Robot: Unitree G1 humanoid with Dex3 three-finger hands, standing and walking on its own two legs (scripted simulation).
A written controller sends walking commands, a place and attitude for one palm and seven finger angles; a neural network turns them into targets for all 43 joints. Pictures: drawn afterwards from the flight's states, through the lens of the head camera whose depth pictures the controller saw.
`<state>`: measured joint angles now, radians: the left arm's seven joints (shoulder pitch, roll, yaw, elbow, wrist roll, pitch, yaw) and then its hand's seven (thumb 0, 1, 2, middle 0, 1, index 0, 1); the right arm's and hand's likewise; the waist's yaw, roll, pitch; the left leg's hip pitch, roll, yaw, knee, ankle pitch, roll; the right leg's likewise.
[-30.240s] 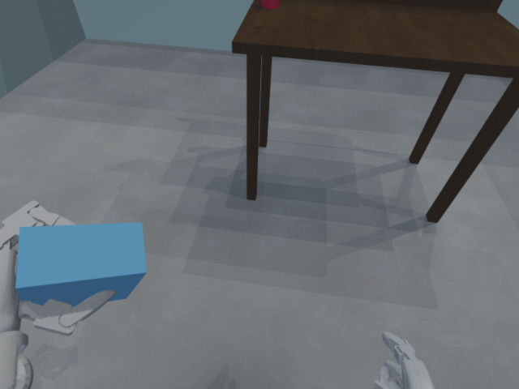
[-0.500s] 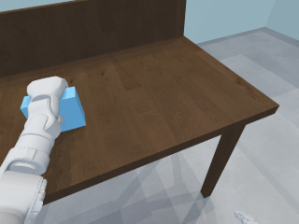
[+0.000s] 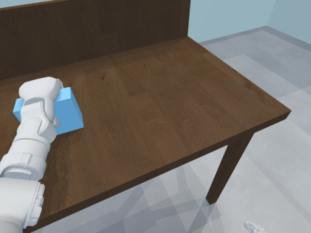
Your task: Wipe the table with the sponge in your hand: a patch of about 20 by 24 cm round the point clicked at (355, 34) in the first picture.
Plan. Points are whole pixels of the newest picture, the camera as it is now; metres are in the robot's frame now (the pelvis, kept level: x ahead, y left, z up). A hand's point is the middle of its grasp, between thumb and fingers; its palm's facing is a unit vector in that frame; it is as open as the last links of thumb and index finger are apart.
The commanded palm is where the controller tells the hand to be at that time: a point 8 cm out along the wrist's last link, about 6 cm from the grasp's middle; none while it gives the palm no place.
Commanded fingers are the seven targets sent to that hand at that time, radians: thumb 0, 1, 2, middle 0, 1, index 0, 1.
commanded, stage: slide back across to the first lane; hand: left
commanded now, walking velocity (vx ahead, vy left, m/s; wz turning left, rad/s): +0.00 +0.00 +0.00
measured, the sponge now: (55, 118) +0.39 +0.31 +0.10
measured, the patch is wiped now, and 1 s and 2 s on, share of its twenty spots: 1.00 1.00 1.00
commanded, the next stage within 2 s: wipe back along the first lane in 0.44 s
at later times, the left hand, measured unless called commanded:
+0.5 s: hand (16, 117) +0.36 +0.37 +0.14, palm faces -0.07 -0.03 -1.00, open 9.7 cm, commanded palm +0.34 +0.36 +0.20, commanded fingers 0.00 0.10 1.30 -1.20 -1.60 -1.20 -1.60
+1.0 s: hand (20, 126) +0.33 +0.35 +0.14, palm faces +0.01 -0.02 -1.00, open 9.7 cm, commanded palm +0.29 +0.34 +0.18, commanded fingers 0.00 0.10 1.30 -1.20 -1.60 -1.20 -1.60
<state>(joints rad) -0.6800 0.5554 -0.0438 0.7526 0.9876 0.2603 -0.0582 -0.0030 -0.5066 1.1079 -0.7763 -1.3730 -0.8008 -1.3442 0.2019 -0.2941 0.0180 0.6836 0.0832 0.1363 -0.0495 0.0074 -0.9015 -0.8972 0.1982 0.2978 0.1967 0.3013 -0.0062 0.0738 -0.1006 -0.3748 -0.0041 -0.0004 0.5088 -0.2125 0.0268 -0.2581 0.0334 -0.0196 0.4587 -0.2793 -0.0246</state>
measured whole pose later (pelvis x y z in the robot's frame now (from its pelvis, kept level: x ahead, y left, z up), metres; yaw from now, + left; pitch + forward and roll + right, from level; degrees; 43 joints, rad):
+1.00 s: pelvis +0.01 +0.01 +0.00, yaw +1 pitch +2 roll -1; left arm -0.35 0.61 0.01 0.32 0.92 0.30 -0.11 -0.01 -0.49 1.10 -0.75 -1.39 -0.77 -1.37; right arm 0.12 -0.29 0.04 0.64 0.08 0.12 -0.03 0.01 -0.90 -0.90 0.20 0.30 0.20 0.30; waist 0.06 0.09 -0.05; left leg -0.30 -0.03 -0.02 0.49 -0.21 0.04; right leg -0.17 0.01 -0.03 0.42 -0.28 -0.01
